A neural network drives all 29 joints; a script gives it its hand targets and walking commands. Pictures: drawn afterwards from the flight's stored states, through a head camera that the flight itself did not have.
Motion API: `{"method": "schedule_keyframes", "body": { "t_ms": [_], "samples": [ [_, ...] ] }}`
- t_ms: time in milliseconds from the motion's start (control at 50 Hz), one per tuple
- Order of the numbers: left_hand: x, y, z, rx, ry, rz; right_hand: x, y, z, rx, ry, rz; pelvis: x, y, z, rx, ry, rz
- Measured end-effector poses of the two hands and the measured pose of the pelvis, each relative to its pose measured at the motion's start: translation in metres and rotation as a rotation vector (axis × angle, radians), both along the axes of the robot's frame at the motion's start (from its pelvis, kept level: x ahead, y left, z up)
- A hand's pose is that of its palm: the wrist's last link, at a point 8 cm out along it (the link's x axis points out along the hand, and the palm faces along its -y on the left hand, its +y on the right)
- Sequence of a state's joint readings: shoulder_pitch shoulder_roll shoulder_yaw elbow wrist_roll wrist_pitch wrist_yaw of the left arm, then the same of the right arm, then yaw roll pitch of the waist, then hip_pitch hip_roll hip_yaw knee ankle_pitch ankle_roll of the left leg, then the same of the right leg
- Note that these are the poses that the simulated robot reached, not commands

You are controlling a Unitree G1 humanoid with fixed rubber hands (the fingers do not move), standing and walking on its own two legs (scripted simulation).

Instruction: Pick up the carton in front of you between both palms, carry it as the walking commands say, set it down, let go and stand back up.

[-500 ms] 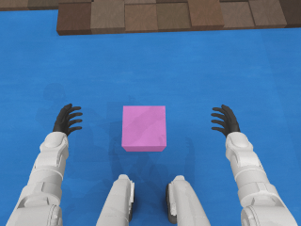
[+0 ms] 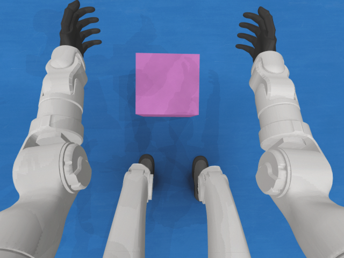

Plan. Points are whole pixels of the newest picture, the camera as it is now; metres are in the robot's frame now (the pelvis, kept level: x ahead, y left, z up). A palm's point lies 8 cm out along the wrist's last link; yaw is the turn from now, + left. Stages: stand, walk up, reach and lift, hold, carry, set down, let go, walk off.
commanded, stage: reach and lift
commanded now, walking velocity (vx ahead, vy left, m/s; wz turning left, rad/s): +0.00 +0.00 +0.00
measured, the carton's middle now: (167, 90) +0.49 +0.03 -0.51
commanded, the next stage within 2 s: none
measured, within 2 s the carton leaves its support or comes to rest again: leaves its support in 1.60 s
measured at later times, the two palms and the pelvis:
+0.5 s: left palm (106, 81) +0.49 +0.22 -0.35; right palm (229, 83) +0.50 -0.16 -0.35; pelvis -0.03 -0.01 -0.20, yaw +0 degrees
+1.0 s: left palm (117, 81) +0.51 +0.21 -0.44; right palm (217, 83) +0.51 -0.15 -0.44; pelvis -0.03 +0.00 -0.26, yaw -1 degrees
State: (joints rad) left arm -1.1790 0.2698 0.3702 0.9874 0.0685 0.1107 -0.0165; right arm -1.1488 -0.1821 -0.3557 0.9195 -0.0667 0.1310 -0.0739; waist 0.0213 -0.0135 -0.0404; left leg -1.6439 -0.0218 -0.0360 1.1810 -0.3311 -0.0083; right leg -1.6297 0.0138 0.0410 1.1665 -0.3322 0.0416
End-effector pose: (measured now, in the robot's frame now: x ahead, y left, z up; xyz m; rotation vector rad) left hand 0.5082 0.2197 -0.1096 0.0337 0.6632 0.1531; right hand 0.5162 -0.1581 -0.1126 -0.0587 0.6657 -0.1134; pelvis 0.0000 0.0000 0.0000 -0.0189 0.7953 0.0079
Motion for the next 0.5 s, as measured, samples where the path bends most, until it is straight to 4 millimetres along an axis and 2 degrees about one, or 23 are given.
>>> {"method": "schedule_keyframes", "body": {
  "t_ms": [120, 240, 320, 400, 500],
  "samples": [
    [-0.008, 0.000, -0.060, 0.007, 0.033, 0.017, -0.005, -0.003, -0.060, -0.007, 0.029, -0.005, 0.011, -0.001, -0.035, -0.002, 0.093, -0.003],
    [-0.017, 0.001, -0.136, 0.016, 0.043, 0.026, -0.013, -0.007, -0.135, -0.012, 0.038, -0.003, 0.008, -0.004, -0.090, -0.004, 0.134, -0.004],
    [-0.021, 0.004, -0.178, 0.020, 0.031, 0.027, -0.017, -0.009, -0.179, -0.013, 0.028, 0.007, 0.000, -0.006, -0.129, -0.003, 0.116, -0.006],
    [-0.022, 0.006, -0.209, 0.019, 0.017, 0.028, -0.019, -0.009, -0.210, -0.012, 0.015, 0.014, -0.012, -0.008, -0.164, -0.001, 0.074, -0.006],
    [-0.020, 0.003, -0.240, 0.010, 0.027, 0.033, -0.017, -0.005, -0.240, -0.004, 0.023, 0.009, -0.027, -0.009, -0.197, -0.001, 0.013, -0.006]
  ]
}}
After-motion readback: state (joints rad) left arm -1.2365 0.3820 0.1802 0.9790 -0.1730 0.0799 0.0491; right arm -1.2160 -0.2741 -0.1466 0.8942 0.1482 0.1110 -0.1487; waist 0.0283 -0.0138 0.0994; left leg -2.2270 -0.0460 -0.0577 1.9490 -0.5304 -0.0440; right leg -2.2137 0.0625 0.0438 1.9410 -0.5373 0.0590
